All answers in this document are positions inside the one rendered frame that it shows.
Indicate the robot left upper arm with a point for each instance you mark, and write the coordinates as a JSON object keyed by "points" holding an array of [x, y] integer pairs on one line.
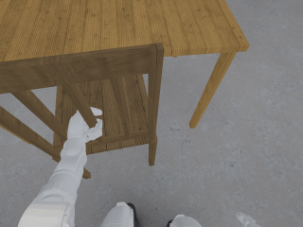
{"points": [[49, 214]]}

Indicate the left robot shin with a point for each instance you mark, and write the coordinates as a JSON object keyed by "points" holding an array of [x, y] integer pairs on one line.
{"points": [[122, 203]]}

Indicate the chair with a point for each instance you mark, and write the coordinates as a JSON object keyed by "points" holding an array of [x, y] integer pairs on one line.
{"points": [[107, 79]]}

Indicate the left robot forearm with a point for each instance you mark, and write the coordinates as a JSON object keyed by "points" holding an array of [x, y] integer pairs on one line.
{"points": [[65, 180]]}

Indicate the robot right hand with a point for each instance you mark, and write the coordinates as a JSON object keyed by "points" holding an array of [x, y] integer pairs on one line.
{"points": [[246, 221]]}

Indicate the table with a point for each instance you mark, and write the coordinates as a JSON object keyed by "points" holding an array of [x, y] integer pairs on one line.
{"points": [[42, 28]]}

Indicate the robot left hand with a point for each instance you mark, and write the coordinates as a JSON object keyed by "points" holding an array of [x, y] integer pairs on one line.
{"points": [[77, 127]]}

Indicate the robot left thigh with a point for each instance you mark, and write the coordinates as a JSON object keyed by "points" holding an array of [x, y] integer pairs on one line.
{"points": [[119, 216]]}

